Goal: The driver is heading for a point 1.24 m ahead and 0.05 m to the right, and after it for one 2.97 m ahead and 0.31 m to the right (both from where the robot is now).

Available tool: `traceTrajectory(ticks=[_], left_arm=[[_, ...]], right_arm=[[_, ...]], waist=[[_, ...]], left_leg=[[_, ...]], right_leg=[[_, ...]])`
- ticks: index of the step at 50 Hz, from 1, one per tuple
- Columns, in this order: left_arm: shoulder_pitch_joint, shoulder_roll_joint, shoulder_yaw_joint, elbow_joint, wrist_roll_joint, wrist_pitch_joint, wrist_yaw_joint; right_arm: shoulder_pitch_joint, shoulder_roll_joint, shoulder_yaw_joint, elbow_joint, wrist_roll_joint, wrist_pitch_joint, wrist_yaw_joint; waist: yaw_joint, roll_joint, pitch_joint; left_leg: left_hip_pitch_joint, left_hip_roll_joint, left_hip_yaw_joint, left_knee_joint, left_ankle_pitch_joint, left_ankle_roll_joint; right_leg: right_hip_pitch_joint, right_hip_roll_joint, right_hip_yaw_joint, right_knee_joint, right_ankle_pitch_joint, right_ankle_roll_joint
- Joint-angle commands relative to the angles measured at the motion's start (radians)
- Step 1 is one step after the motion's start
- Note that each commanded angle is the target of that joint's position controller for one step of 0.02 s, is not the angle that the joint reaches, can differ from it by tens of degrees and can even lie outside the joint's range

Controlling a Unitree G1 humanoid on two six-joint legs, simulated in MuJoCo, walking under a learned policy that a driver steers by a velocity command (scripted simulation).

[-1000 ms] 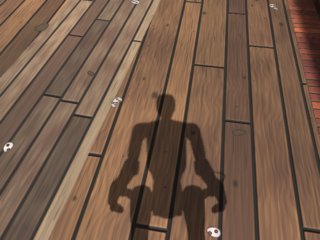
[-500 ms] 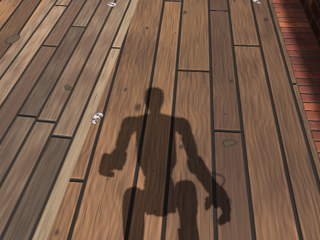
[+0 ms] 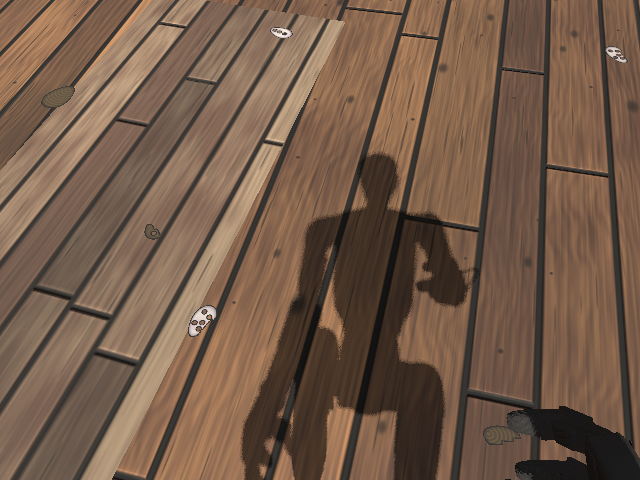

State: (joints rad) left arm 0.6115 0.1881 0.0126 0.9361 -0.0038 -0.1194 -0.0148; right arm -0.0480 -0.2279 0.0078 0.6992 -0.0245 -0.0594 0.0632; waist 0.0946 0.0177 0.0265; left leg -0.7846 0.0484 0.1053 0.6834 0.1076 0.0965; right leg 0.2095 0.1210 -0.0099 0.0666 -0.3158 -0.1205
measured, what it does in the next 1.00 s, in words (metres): walks ahead: left foot, then right foot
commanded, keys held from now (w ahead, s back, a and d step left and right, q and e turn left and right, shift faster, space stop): w+shift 1.00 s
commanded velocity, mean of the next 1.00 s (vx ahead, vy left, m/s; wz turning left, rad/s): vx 1.00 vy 0.00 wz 0.00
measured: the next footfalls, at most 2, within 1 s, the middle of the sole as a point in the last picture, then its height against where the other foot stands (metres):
left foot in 0.12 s outside the picture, level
right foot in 0.56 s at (428, 351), level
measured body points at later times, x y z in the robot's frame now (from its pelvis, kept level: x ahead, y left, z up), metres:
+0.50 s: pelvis +0.48 -0.02 -0.01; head +0.52 -0.02 +0.44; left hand +0.75 +0.17 -0.07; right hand +0.36 -0.26 -0.14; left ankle +0.26 +0.06 -0.73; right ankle +0.72 -0.14 -0.69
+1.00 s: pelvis +0.98 -0.03 -0.02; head +1.02 -0.02 +0.43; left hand +0.87 +0.22 -0.15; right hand +1.24 -0.23 -0.09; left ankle +1.17 +0.06 -0.73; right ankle +0.72 -0.12 -0.72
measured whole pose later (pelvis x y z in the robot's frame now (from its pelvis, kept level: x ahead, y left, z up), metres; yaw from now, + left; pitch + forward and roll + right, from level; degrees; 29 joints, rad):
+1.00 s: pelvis +0.98 -0.03 -0.02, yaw +0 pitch +2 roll -1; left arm 0.54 0.25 0.03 1.03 0.02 -0.11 0.00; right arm -0.06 -0.24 0.02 0.72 -0.04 -0.09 0.04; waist 0.08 0.01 0.04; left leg -0.58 0.01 0.10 0.52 -0.01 0.15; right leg 0.29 0.04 -0.06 0.21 -0.44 -0.04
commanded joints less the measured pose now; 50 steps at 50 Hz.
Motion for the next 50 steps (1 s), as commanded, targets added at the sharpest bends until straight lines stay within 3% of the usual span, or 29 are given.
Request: traceTrajectory(ticks=[1, 3, 4, 5, 6, 7, 8, 10, 12, 13, 17, 20, 22, 24, 25, 27, 28, 29, 30, 31, 32, 35, 37, 39, 41, 44, 47, 49, 50], left_arm=[[-0.010, 0.189, 0.030, -0.026, 0.005, -0.014, 0.020], [-0.026, 0.230, 0.038, -0.005, 0.029, 0.008, 0.043], [-0.058, 0.250, 0.045, -0.005, 0.042, 0.024, 0.051], [-0.135, 0.264, 0.051, -0.019, 0.045, 0.034, 0.051], [-0.175, 0.174, 0.032, -0.051, 0.052, 0.023, 0.039], [-0.026, 0.061, 0.008, -0.086, -0.017, 0.008, 0.014], [-0.158, 0.160, 0.018, -0.097, 0.003, 0.001, 0.024], [-0.272, 0.147, 0.016, -0.125, 0.013, 0.000, 0.012], [-0.266, 0.098, 0.002, -0.133, 0.046, 0.032, -0.014], [-0.288, 0.080, -0.004, -0.147, 0.052, 0.043, -0.024], [-0.546, 0.095, -0.019, -0.257, 0.053, 0.043, -0.039], [-0.658, 0.072, -0.037, -0.282, 0.030, 0.032, -0.057], [-0.698, 0.099, -0.033, -0.286, 0.025, 0.033, -0.050], [-0.692, 0.134, -0.022, -0.286, 0.039, 0.031, -0.037], [-0.630, 0.161, -0.010, -0.272, 0.043, 0.031, -0.027], [-0.262, 0.241, 0.031, -0.158, 0.039, 0.035, 0.004], [-0.077, 0.313, 0.060, -0.113, 0.053, 0.042, 0.025], [-0.081, 0.384, 0.085, -0.116, 0.073, 0.039, 0.020], [-0.113, 0.325, 0.089, -0.115, 0.049, 0.047, 0.003], [-0.201, 0.272, 0.079, -0.099, 0.043, 0.035, 0.003], [-0.233, 0.209, 0.068, -0.079, 0.045, 0.026, 0.000], [-0.247, 0.112, 0.036, -0.030, 0.037, 0.007, 0.006], [-0.232, 0.132, 0.039, -0.010, 0.014, -0.010, 0.004], [-0.220, 0.145, 0.040, -0.006, 0.012, -0.019, -0.005], [-0.217, 0.156, 0.041, -0.009, 0.000, -0.028, -0.012], [-0.140, 0.204, 0.048, 0.020, -0.012, -0.039, -0.007], [-0.097, 0.257, 0.051, 0.040, 0.009, -0.019, 0.007], [-0.111, 0.302, 0.061, 0.048, 0.038, 0.013, 0.030], [-0.145, 0.302, 0.062, 0.041, 0.045, 0.026, 0.038]], right_arm=[[-0.065, -0.071, -0.008, -0.056, 0.005, -0.011, -0.014], [0.094, -0.136, -0.031, -0.013, 0.006, -0.009, -0.036], [0.270, -0.179, -0.051, 0.044, 0.010, -0.007, -0.051], [0.487, -0.210, -0.072, 0.109, 0.005, -0.006, -0.070], [0.624, -0.265, -0.095, 0.137, -0.015, -0.001, -0.086], [0.547, -0.272, -0.097, 0.131, -0.040, -0.005, -0.073], [0.463, -0.192, -0.098, 0.125, -0.012, -0.007, -0.058], [0.388, -0.094, -0.078, 0.149, -0.016, -0.026, -0.049], [0.393, -0.052, -0.059, 0.183, -0.011, -0.046, -0.056], [0.408, -0.060, -0.059, 0.198, 0.002, -0.056, -0.057], [0.455, -0.104, -0.063, 0.215, 0.021, -0.085, -0.039], [0.527, -0.135, -0.064, 0.235, 0.044, -0.103, -0.040], [0.571, -0.163, -0.064, 0.256, 0.040, -0.099, -0.044], [0.594, -0.200, -0.065, 0.267, 0.023, -0.084, -0.056], [0.597, -0.223, -0.068, 0.274, 0.009, -0.073, -0.067], [0.537, -0.262, -0.078, 0.273, -0.012, -0.041, -0.088], [0.522, -0.209, -0.068, 0.252, -0.020, -0.040, -0.087], [0.663, -0.020, -0.028, 0.209, 0.045, -0.058, -0.064], [0.573, -0.136, -0.045, 0.195, 0.051, -0.070, -0.071], [0.410, -0.150, -0.049, 0.153, 0.046, -0.072, -0.074], [0.372, -0.128, -0.042, 0.137, 0.034, -0.073, -0.068], [0.381, -0.057, -0.027, 0.126, -0.012, -0.023, -0.034], [0.295, -0.044, -0.019, 0.082, -0.024, -0.007, -0.018], [0.160, -0.057, -0.011, 0.023, -0.024, -0.009, -0.010], [0.086, -0.048, 0.001, -0.001, -0.011, -0.018, 0.000], [-0.017, -0.065, 0.005, -0.024, 0.003, -0.023, 0.003], [0.000, -0.116, -0.013, -0.022, -0.010, -0.027, -0.014], [0.252, -0.173, -0.042, 0.048, -0.011, -0.026, -0.038], [0.463, -0.210, -0.063, 0.116, -0.015, -0.022, -0.055]], waist=[[-0.075, -0.092, 0.039], [-0.168, -0.142, -0.067], [-0.244, -0.149, -0.146], [-0.354, -0.135, -0.214], [-0.363, 0.012, -0.301], [-0.191, 0.270, -0.373], [-0.219, 0.042, -0.231], [-0.139, -0.083, -0.022], [-0.060, -0.059, 0.043], [-0.044, -0.032, 0.071], [-0.071, -0.024, 0.166], [-0.112, -0.021, 0.151], [-0.131, -0.006, 0.136], [-0.117, 0.055, 0.068], [-0.076, 0.094, 0.004], [0.109, 0.118, -0.177], [0.165, 0.076, -0.279], [0.019, -0.325, -0.476], [0.061, -0.152, -0.477], [0.040, -0.080, -0.248], [-0.002, 0.003, -0.133], [-0.120, -0.020, -0.014], [-0.136, -0.053, 0.067], [-0.126, -0.055, 0.123], [-0.116, -0.029, 0.122], [-0.079, -0.026, 0.151], [-0.095, -0.074, 0.058], [-0.222, -0.137, -0.102], [-0.323, -0.127, -0.192]], left_leg=[[0.269, -0.109, 0.067, -0.104, -0.004, 0.036], [0.431, -0.159, 0.042, -0.119, -0.133, 0.063], [0.593, -0.160, 0.019, -0.138, -0.190, 0.080], [0.834, -0.096, -0.037, -0.187, -0.225, 0.117], [1.063, 0.111, -0.249, -0.105, -0.484, 0.153], [1.309, 0.355, -0.877, -0.266, -0.626, 0.326], [1.170, 0.290, -0.827, -0.396, -0.712, 0.286], [0.842, 0.233, -0.599, -0.485, -0.552, 0.232], [0.640, 0.152, -0.464, -0.539, -0.526, 0.176], [0.597, 0.137, -0.421, -0.571, -0.514, 0.164], [0.485, 0.049, -0.224, -0.664, -0.209, 0.135], [0.473, 0.042, -0.146, -0.726, 0.097, 0.085], [0.667, 0.063, -0.115, -0.706, 0.300, 0.065], [0.851, 0.092, -0.094, -0.570, 0.667, 0.045], [0.906, 0.114, -0.091, -0.444, 0.826, 0.037], [0.839, 0.121, -0.073, 0.017, 0.822, 0.025], [0.631, 0.074, -0.070, 0.360, 0.503, 0.033], [0.202, -0.122, -0.115, 0.862, -0.522, -0.023], [0.045, -0.102, -0.214, 0.918, -0.512, 0.012], [-0.019, -0.032, -0.202, 0.845, -0.411, 0.019], [0.021, 0.000, -0.195, 0.757, -0.384, 0.022], [0.155, 0.053, -0.207, 0.617, -0.392, -0.001], [0.089, 0.087, -0.172, 0.516, -0.362, -0.024], [0.066, 0.099, -0.112, 0.340, -0.224, -0.037], [0.200, 0.076, -0.060, 0.106, -0.032, -0.034], [0.293, 0.034, -0.008, -0.074, 0.122, -0.002], [0.334, -0.060, 0.042, -0.133, -0.012, 0.036], [0.585, -0.123, 0.023, -0.117, -0.196, 0.067], [0.803, -0.093, -0.009, -0.135, -0.247, 0.089]], right_leg=[[-0.100, -0.257, 0.026, 0.060, 1.231, 0.043], [-0.018, -0.298, 0.033, 0.311, 1.480, 0.055], [-0.037, -0.309, 0.031, 0.531, 1.485, 0.053], [-0.184, -0.287, 0.011, 0.822, 1.325, 0.044], [-0.442, -0.169, -0.008, 1.204, 0.579, 0.006], [-0.893, -0.012, 0.094, 1.522, -0.178, 0.043], [-1.004, -0.100, 0.126, 1.459, -0.037, -0.007], [-0.944, -0.167, 0.115, 1.337, 0.049, -0.012], [-0.872, -0.210, 0.117, 1.257, 0.045, 0.016], [-0.887, -0.233, 0.106, 1.213, 0.046, 0.031], [-0.924, -0.272, 0.002, 0.895, 0.286, 0.064], [-0.690, -0.212, -0.086, 0.631, 0.543, 0.035], [-0.705, -0.179, -0.110, 0.538, 0.561, 0.014], [-0.674, -0.111, -0.141, 0.495, 0.441, -0.009], [-0.599, -0.075, -0.137, 0.495, 0.353, -0.021], [-0.232, -0.061, -0.089, 0.464, 0.218, -0.055], [0.013, -0.212, 0.064, 0.533, 0.006, -0.082], [0.366, -0.556, 0.675, 0.424, -0.139, -0.240], [0.338, -0.521, 0.818, 0.266, -0.202, -0.247], [0.160, -0.466, 0.613, 0.239, -0.103, -0.203], [-0.030, -0.433, 0.495, 0.206, 0.016, -0.174], [-0.349, -0.336, 0.305, 0.114, 0.023, -0.110], [-0.420, -0.311, 0.231, 0.034, 0.046, -0.107], [-0.465, -0.261, 0.130, -0.021, 0.179, -0.104], [-0.515, -0.206, 0.035, -0.046, 0.315, -0.079], [-0.397, -0.260, 0.012, -0.127, 0.530, -0.067], [-0.121, -0.290, -0.029, 0.050, 1.053, -0.031], [-0.086, -0.317, -0.043, 0.418, 1.276, -0.012], [-0.190, -0.290, -0.056, 0.703, 1.152, -0.002]])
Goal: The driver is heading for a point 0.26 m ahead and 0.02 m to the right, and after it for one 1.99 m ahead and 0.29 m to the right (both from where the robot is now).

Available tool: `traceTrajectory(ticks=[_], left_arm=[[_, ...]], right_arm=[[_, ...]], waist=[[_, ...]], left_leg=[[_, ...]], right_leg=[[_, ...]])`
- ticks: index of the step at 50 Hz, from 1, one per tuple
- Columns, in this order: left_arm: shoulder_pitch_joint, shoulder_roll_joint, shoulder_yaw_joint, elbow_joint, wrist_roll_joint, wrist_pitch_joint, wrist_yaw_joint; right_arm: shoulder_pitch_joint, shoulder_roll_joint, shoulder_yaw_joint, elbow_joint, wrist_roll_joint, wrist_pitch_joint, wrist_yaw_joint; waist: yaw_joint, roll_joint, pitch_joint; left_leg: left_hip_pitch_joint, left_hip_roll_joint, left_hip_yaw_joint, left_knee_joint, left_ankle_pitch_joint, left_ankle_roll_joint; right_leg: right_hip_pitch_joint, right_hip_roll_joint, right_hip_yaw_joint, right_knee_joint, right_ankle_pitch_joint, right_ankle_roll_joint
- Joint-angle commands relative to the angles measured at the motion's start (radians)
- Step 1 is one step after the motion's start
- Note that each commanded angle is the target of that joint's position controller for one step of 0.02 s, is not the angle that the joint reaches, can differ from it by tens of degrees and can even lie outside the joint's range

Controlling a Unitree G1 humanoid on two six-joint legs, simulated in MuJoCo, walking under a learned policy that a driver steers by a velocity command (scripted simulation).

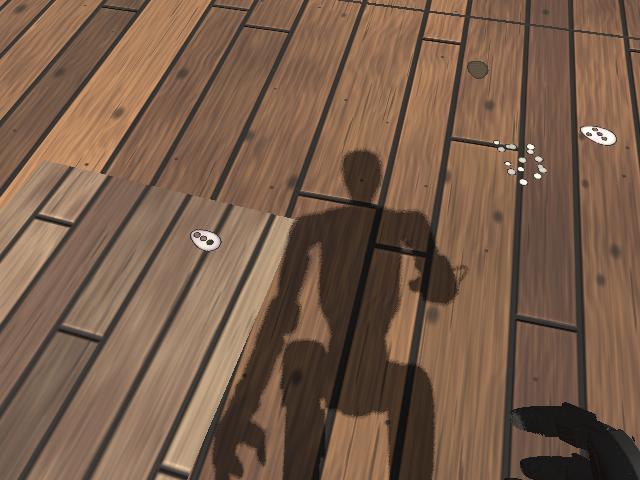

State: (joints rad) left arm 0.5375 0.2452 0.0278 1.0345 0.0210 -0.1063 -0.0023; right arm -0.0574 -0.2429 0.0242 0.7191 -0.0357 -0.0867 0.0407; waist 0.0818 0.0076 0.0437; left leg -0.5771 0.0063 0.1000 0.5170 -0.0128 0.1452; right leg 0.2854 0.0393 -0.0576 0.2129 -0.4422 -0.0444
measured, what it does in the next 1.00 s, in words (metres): walks ahead: right foot, then left foot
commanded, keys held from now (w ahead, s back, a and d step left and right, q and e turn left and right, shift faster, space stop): w+shift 0.06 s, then shift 0.80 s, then w+shift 0.12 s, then w+e+shift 0.02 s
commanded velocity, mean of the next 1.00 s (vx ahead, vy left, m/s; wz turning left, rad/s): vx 0.33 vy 0.00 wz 0.00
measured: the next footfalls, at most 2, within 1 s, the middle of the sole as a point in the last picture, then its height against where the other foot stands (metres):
right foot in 0.40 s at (390, 433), level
left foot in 0.76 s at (291, 473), level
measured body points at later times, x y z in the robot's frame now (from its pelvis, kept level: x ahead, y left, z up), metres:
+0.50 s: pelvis +0.38 -0.01 +0.01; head +0.41 -0.02 +0.46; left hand +0.49 +0.23 -0.12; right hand +0.39 -0.26 -0.14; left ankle +0.24 +0.10 -0.63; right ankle +0.51 -0.07 -0.71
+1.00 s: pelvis +0.43 +0.01 +0.04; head +0.41 +0.00 +0.49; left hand +0.45 +0.25 -0.11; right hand +0.43 -0.24 -0.12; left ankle +0.41 +0.12 -0.71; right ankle +0.47 -0.08 -0.68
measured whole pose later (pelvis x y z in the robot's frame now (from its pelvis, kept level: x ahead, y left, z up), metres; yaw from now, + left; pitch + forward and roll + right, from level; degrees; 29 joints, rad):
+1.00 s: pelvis +0.43 +0.01 +0.04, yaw +2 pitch +0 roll +1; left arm 0.31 0.20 0.02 1.03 0.03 0.00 -0.02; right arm 0.34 -0.19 -0.04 1.09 -0.01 0.00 -0.02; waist 0.01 0.01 -0.06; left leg -0.13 -0.01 0.00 0.37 -0.29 0.04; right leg -0.38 0.02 -0.05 0.70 -0.30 -0.06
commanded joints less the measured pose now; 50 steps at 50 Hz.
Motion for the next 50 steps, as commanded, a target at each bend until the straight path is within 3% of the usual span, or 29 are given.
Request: traceTrajectory(ticks=[1, 2, 3, 4, 5, 7, 10, 12, 14, 17, 19, 20, 21, 22, 23, 25, 26, 29, 31, 37, 39, 40, 41, 42, 43, 45, 47, 48, 50], left_arm=[[-0.061, 0.154, 0.028, -0.084, 0.027, 0.011, 0.021], [0.071, 0.031, 0.004, -0.119, -0.044, -0.009, -0.005], [-0.050, 0.129, 0.017, -0.138, -0.034, -0.016, 0.006], [-0.180, 0.133, 0.018, -0.166, -0.033, -0.020, 0.009], [-0.199, 0.105, 0.009, -0.169, -0.023, -0.020, 0.010], [-0.179, 0.058, 0.001, -0.167, 0.008, 0.014, -0.001], [-0.229, 0.031, -0.005, -0.201, 0.018, 0.041, -0.017], [-0.306, 0.013, -0.021, -0.230, 0.008, 0.036, -0.026], [-0.352, 0.010, -0.029, -0.224, -0.004, 0.026, -0.028], [-0.327, 0.067, -0.015, -0.202, 0.009, 0.023, -0.011], [-0.159, 0.100, 0.002, -0.128, 0.028, 0.009, 0.000], [-0.100, 0.140, 0.013, -0.101, 0.037, -0.005, 0.003], [-0.049, 0.213, 0.030, -0.099, 0.045, -0.009, 0.004], [-0.056, 0.180, 0.020, -0.106, 0.006, 0.003, -0.002], [-0.142, 0.139, 0.014, -0.136, -0.029, 0.015, -0.005], [-0.282, 0.052, -0.012, -0.145, -0.023, 0.027, 0.011], [-0.283, 0.035, -0.021, -0.136, -0.020, 0.029, 0.019], [-0.280, 0.057, -0.021, -0.110, 0.002, 0.031, 0.020], [-0.280, 0.069, -0.019, -0.099, 0.008, 0.036, 0.018], [-0.296, 0.084, -0.003, -0.080, -0.012, 0.092, 0.025], [-0.244, 0.057, -0.003, -0.069, -0.021, 0.104, 0.024], [-0.247, 0.042, -0.002, -0.065, -0.029, 0.110, 0.021], [-0.246, 0.026, -0.005, -0.050, -0.024, 0.111, 0.017], [-0.225, 0.005, -0.009, -0.035, -0.016, 0.109, 0.014], [-0.207, 0.005, -0.010, -0.021, -0.010, 0.106, 0.013], [-0.191, 0.055, 0.005, -0.013, 0.002, 0.101, 0.008], [-0.264, 0.019, 0.002, -0.046, 0.014, 0.104, -0.015], [-0.285, 0.022, 0.007, -0.065, 0.013, 0.100, -0.021], [-0.217, 0.030, 0.018, -0.048, 0.010, 0.087, -0.028]], right_arm=[[0.643, -0.284, -0.109, 0.129, -0.018, 0.011, -0.052], [0.588, -0.330, -0.126, 0.125, -0.024, 0.014, -0.041], [0.498, -0.268, -0.129, 0.115, -0.003, 0.015, -0.027], [0.431, -0.198, -0.112, 0.122, 0.001, 0.002, -0.026], [0.404, -0.144, -0.101, 0.141, -0.004, -0.009, -0.024], [0.399, -0.063, -0.070, 0.176, 0.004, -0.029, -0.026], [0.408, -0.094, -0.067, 0.216, 0.030, -0.051, -0.023], [0.346, -0.103, -0.066, 0.214, 0.035, -0.047, -0.023], [0.390, -0.105, -0.066, 0.229, 0.045, -0.050, -0.020], [0.410, -0.139, -0.076, 0.253, 0.050, -0.046, -0.028], [0.398, -0.149, -0.079, 0.263, 0.047, -0.025, -0.047], [0.436, -0.152, -0.080, 0.267, 0.050, -0.013, -0.054], [0.584, -0.076, -0.066, 0.278, 0.061, -0.001, -0.062], [0.748, -0.010, -0.054, 0.319, 0.088, 0.018, -0.065], [0.702, -0.067, -0.063, 0.328, 0.052, 0.035, -0.069], [0.506, -0.074, -0.067, 0.291, 0.014, 0.051, -0.063], [0.466, -0.071, -0.068, 0.282, 0.004, 0.064, -0.060], [0.497, -0.010, -0.052, 0.313, 0.015, 0.107, -0.060], [0.456, -0.005, -0.047, 0.316, 0.019, 0.121, -0.067], [0.408, -0.011, -0.039, 0.345, 0.010, 0.126, -0.073], [0.400, -0.056, -0.039, 0.337, -0.001, 0.108, -0.077], [0.363, -0.049, -0.036, 0.342, 0.014, 0.099, -0.075], [0.339, -0.015, -0.025, 0.341, 0.018, 0.085, -0.075], [0.317, -0.021, -0.026, 0.341, 0.024, 0.073, -0.076], [0.306, -0.037, -0.032, 0.339, 0.030, 0.068, -0.078], [0.364, -0.103, -0.062, 0.338, 0.031, 0.074, -0.072], [0.383, -0.129, -0.089, 0.333, 0.028, 0.084, -0.066], [0.364, -0.116, -0.093, 0.323, 0.032, 0.080, -0.065], [0.276, -0.127, -0.106, 0.289, 0.023, 0.058, -0.063]], waist=[[-0.335, -0.004, -0.331], [-0.181, 0.337, -0.479], [-0.200, 0.154, -0.369], [-0.186, 0.048, -0.187], [-0.140, -0.050, -0.090], [-0.062, -0.047, -0.034], [-0.022, 0.043, 0.005], [-0.008, 0.071, 0.021], [-0.052, 0.077, -0.015], [-0.046, 0.073, -0.036], [0.023, 0.050, -0.077], [0.030, 0.002, -0.096], [-0.003, -0.185, -0.219], [-0.060, -0.268, -0.435], [-0.071, -0.108, -0.402], [-0.093, -0.036, -0.170], [-0.102, -0.044, -0.130], [-0.137, -0.074, -0.158], [-0.129, -0.088, -0.154], [-0.122, -0.096, -0.048], [-0.090, 0.003, 0.013], [-0.065, 0.092, 0.064], [-0.049, 0.109, 0.051], [-0.030, 0.119, 0.036], [-0.021, 0.111, 0.021], [-0.050, 0.127, 0.003], [-0.080, 0.203, 0.081], [-0.067, 0.172, 0.101], [-0.004, 0.098, 0.052]], left_leg=[[0.825, 0.169, -0.244, 0.079, -0.383, 0.063], [1.068, 0.409, -0.889, -0.158, -0.634, 0.200], [1.004, 0.357, -0.891, -0.243, -0.606, 0.181], [0.833, 0.331, -0.674, -0.230, -0.310, 0.160], [0.661, 0.302, -0.538, -0.227, 0.017, 0.146], [0.455, 0.241, -0.342, -0.236, 0.406, 0.097], [0.367, 0.176, -0.179, -0.286, 0.665, 0.069], [0.290, 0.078, -0.054, -0.307, 0.634, 0.037], [0.306, 0.061, -0.039, -0.293, 0.556, 0.017], [0.404, 0.111, -0.081, -0.214, 0.524, -0.016], [0.461, 0.089, -0.072, 0.013, 0.528, -0.055], [0.444, 0.040, -0.051, 0.190, 0.354, -0.076], [0.329, -0.057, -0.006, 0.549, -0.210, -0.099], [0.216, -0.143, -0.130, 0.789, -0.657, -0.117], [0.207, -0.092, -0.209, 0.790, -0.588, -0.122], [0.161, -0.024, -0.191, 0.672, -0.510, -0.131], [0.216, -0.005, -0.190, 0.588, -0.475, -0.134], [0.368, -0.017, -0.145, 0.436, -0.447, -0.143], [0.381, -0.013, -0.126, 0.306, -0.426, -0.140], [0.486, -0.016, -0.090, -0.004, -0.272, -0.102], [0.428, 0.096, -0.247, -0.177, -0.359, -0.063], [0.246, 0.126, -0.297, -0.245, -0.486, -0.049], [0.159, 0.137, -0.313, -0.307, -0.528, -0.066], [0.124, 0.132, -0.303, -0.326, -0.516, -0.085], [0.124, 0.119, -0.287, -0.327, -0.496, -0.097], [0.178, 0.105, -0.313, -0.338, -0.781, -0.056], [0.179, 0.256, -0.471, -0.459, -0.910, 0.035], [0.204, 0.300, -0.491, -0.494, -0.828, 0.055], [0.317, 0.270, -0.373, -0.458, -0.627, 0.026]], right_leg=[[-0.479, -0.132, -0.007, 0.952, 0.823, -0.087], [-0.873, 0.061, 0.097, 1.332, 0.004, -0.040], [-1.018, -0.011, 0.161, 1.352, 0.068, -0.076], [-1.046, -0.058, 0.144, 1.288, 0.151, -0.070], [-0.988, -0.082, 0.136, 1.220, 0.154, -0.059], [-0.853, -0.107, 0.139, 1.101, 0.125, -0.028], [-0.815, -0.090, 0.078, 0.864, 0.155, 0.002], [-0.716, -0.073, 0.009, 0.582, 0.330, 0.005], [-0.599, -0.027, -0.038, 0.421, 0.569, 0.005], [-0.525, -0.013, -0.009, 0.340, 0.637, -0.029], [-0.408, 0.004, 0.005, 0.268, 0.641, -0.056], [-0.341, -0.062, 0.045, 0.235, 0.895, -0.067], [-0.163, -0.323, 0.243, 0.351, 1.543, -0.180], [-0.003, -0.489, 0.498, 0.348, 1.770, -0.338], [-0.122, -0.446, 0.469, 0.275, 1.548, -0.329], [-0.365, -0.349, 0.345, 0.172, 1.152, -0.267], [-0.460, -0.313, 0.292, 0.135, 1.101, -0.227], [-0.571, -0.265, 0.213, 0.093, 0.967, -0.196], [-0.582, -0.245, 0.204, 0.069, 0.760, -0.177], [-0.745, -0.206, 0.259, -0.033, -0.072, -0.086], [-0.754, -0.149, 0.228, 0.002, -0.085, -0.008], [-0.649, -0.085, 0.148, 0.052, 0.040, 0.005], [-0.508, -0.073, 0.131, 0.118, 0.172, 0.007], [-0.428, -0.071, 0.122, 0.145, 0.245, 0.007], [-0.391, -0.077, 0.123, 0.152, 0.270, 0.008], [-0.502, -0.008, 0.062, 0.259, -0.042, -0.014], [-0.644, 0.000, -0.002, 0.510, 0.058, -0.013], [-0.715, -0.046, 0.017, 0.584, 0.119, -0.013], [-0.755, -0.083, 0.036, 0.607, 0.137, -0.013]])
Keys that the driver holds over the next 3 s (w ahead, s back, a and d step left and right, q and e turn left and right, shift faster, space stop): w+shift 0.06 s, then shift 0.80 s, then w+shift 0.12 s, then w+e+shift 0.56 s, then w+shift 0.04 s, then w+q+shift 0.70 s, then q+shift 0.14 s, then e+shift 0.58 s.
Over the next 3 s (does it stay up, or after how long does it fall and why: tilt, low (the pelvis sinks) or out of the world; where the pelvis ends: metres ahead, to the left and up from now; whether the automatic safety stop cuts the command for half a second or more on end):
stays up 1.65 -0.24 0.02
